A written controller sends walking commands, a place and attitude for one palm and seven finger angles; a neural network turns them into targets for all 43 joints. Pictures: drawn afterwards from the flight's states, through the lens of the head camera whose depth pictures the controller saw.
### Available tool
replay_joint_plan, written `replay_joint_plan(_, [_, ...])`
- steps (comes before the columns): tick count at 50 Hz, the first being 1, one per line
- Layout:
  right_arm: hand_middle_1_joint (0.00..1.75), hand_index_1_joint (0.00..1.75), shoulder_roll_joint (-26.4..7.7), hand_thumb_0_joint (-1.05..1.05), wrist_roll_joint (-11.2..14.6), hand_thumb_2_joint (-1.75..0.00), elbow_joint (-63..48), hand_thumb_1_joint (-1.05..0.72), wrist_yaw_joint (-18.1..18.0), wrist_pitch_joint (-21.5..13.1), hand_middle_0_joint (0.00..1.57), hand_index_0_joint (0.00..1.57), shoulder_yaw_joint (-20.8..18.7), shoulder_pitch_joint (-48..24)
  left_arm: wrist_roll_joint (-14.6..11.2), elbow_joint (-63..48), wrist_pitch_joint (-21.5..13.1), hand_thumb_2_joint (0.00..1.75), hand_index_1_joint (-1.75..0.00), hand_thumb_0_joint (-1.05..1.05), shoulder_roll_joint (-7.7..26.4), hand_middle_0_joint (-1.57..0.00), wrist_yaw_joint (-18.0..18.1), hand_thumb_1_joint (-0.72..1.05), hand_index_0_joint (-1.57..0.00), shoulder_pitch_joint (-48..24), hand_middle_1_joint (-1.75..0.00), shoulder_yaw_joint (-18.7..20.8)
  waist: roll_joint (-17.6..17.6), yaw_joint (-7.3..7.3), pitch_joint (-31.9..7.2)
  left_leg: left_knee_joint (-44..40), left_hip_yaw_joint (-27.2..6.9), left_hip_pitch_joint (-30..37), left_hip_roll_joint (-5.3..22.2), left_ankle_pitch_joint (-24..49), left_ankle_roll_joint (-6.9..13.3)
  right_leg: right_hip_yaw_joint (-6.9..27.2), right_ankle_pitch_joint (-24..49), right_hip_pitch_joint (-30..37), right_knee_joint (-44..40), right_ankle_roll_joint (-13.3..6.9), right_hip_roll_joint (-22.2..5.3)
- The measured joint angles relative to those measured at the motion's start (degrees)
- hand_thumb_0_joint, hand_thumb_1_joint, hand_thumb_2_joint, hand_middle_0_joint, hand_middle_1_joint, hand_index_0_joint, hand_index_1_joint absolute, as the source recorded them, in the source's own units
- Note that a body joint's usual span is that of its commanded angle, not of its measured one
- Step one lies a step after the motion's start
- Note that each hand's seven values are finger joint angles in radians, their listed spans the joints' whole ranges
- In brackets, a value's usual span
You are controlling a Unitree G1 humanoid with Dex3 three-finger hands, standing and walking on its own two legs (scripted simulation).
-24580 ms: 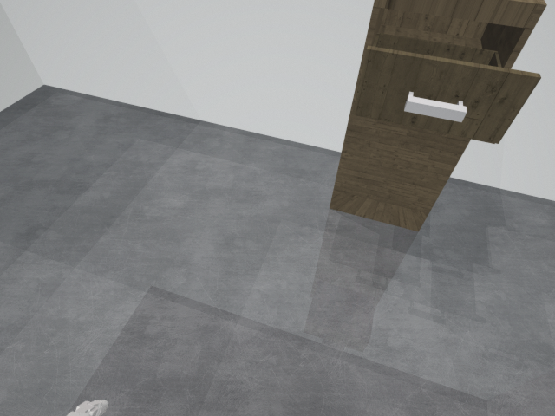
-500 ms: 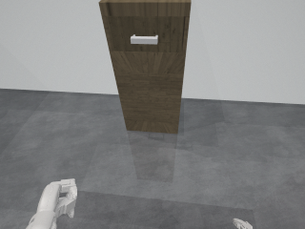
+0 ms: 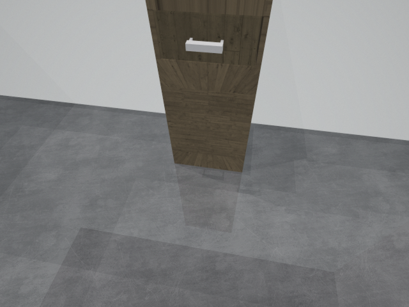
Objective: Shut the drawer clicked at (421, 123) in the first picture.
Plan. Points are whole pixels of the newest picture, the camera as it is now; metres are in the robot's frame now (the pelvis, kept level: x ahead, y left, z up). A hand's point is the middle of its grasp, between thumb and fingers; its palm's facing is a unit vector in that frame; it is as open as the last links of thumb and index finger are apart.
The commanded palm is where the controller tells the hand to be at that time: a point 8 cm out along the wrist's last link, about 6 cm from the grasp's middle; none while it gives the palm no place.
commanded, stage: let the arm hang, fingers relaxed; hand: left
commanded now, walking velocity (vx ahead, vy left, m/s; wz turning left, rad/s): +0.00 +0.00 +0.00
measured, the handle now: (205, 43) +0.96 +0.06 +0.03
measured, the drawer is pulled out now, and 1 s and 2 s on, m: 0.00 0.00 0.00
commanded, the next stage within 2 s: look to check the result in 0.44 s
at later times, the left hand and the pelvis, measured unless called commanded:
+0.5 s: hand out of the picture +0.02 +0.18 -0.17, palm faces +0.02 -0.98 -0.21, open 7.4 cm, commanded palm none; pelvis +0.01 +0.01 +0.00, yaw -1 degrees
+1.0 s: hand out of the picture +0.05 +0.21 -0.17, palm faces +0.00 -0.97 -0.25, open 7.4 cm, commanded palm none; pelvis +0.02 +0.01 +0.00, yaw -1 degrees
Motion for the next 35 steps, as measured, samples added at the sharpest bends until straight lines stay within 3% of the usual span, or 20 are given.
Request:
replay_joint_plan(6, [0.30, 0.30, 0.23, 0.00, -0.19, -0.90, 1.16, -0.91, -0.12, -0.13, 0.20, 0.20, -0.20, -0.10, 0.08, 0.53, -0.53, 0.89, -0.38, 0.01, -1.90, -0.28, 0.09, 0.91, -0.27, -1.45, -0.38, 0.03, -0.02, -0.21, -0.85, -0.47, 0.15, 0.54, -0.14, 0.12, 0.13, 0.15, 0.03, 0.43, -0.29, 0.13, -0.14])
replay_joint_plan(11, [0.30, 0.30, 0.67, 0.00, -0.23, -0.90, 1.49, -0.91, -0.18, -0.36, 0.20, 0.20, -0.26, 0.52, 0.15, 0.81, -0.71, 0.89, -0.33, 0.02, -1.51, -0.23, 0.36, 0.92, -0.22, -1.88, -0.33, 0.40, -0.42, -0.57, -1.34, -0.39, 0.33, 0.79, -0.04, -0.20, 0.14, 0.33, -0.14, 0.67, -0.32, 0.14, -0.04])
replay_joint_plan(35, [0.30, 0.30, -0.81, 0.00, -0.18, -0.90, 2.07, -0.91, -0.17, -0.83, 0.20, 0.20, -0.57, 0.05, 0.15, 0.57, -1.14, 0.89, -0.30, 0.01, 0.02, -0.20, 0.12, 0.91, -0.20, -3.28, -0.30, 0.93, -0.48, -0.88, -0.79, -1.04, 1.01, 1.82, -0.52, -0.64, 0.72, 1.03, -0.58, 1.36, -0.62, 0.71, -0.51])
